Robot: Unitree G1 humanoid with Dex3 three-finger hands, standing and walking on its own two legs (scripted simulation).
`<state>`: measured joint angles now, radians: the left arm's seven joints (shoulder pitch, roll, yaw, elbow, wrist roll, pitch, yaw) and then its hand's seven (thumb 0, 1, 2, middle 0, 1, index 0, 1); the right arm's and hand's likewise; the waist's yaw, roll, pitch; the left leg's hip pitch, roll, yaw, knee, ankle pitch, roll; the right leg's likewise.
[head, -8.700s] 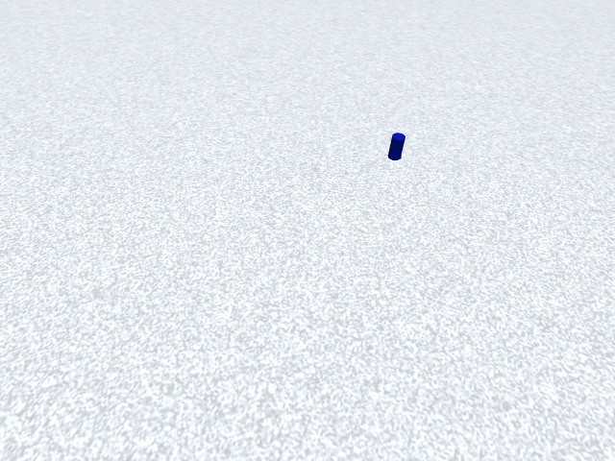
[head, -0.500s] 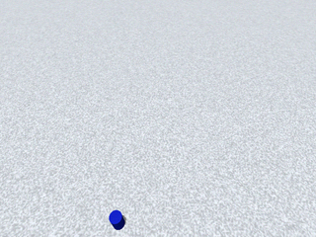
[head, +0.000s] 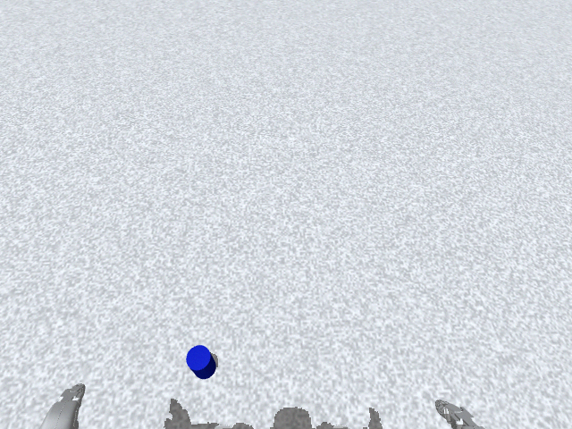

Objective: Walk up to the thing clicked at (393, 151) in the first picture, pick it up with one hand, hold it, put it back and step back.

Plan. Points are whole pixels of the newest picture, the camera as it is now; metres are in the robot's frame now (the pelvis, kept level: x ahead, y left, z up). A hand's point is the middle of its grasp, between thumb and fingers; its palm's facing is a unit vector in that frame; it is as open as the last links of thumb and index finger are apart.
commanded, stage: go down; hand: left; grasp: from the side
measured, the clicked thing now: (201, 362) +0.37 +0.23 -0.68
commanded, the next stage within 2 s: none
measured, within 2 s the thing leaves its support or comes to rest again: neither
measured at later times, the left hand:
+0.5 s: hand out of the picture +0.14 +0.29 -0.18, palm faces +0.13 -0.94 -0.32, open 17.3 cm
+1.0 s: hand (93, 402) +0.21 +0.35 -0.27, palm faces +0.17 -0.96 -0.21, open 17.4 cm
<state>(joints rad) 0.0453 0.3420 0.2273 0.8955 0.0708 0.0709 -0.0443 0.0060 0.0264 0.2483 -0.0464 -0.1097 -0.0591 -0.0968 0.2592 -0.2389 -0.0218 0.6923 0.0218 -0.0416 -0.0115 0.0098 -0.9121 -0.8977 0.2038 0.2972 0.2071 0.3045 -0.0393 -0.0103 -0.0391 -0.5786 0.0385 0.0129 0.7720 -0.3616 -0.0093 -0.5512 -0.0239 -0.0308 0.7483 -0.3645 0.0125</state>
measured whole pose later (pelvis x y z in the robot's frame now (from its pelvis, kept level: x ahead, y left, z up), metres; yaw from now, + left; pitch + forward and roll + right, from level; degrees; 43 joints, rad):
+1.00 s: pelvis -0.05 +0.00 -0.20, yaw -1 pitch +31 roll -4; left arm -0.07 0.53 0.56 0.73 -0.14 -0.29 -0.41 -0.01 -0.57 0.08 -0.07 -0.11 -0.07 -0.10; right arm 0.09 -0.29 0.00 0.62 -0.02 -0.18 -0.04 0.01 -0.90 -0.90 0.20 0.30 0.21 0.30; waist -0.01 -0.02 -0.17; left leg -1.61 0.04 -0.06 1.74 -0.67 -0.01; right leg -1.55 -0.03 -0.06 1.70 -0.68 0.01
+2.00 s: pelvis -0.09 +0.01 -0.35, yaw -5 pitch +32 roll -7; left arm -0.40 0.79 0.81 0.97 -0.22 -0.40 -0.70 -0.01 -0.54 0.09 -0.05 -0.09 -0.05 -0.10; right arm 0.06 -0.34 0.07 0.69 -0.04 -0.20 -0.05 0.01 -0.92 -0.90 0.21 0.30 0.21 0.30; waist -0.03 -0.04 -0.12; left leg -2.09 0.04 -0.12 2.21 -0.69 -0.01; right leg -2.01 -0.01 -0.08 2.14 -0.69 0.02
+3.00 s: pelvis -0.09 +0.00 -0.40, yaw -7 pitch +28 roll -8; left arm -0.50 0.86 0.86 1.20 -0.35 -0.60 -0.80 -0.01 -0.60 0.05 -0.07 -0.08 -0.05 -0.10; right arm -0.01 -0.37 0.16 0.69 -0.09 -0.21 -0.03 0.01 -0.92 -0.90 0.21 0.30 0.21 0.31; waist -0.06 -0.09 -0.02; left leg -2.21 0.04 -0.16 2.40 -0.69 -0.01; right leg -2.13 0.00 -0.10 2.31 -0.68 0.02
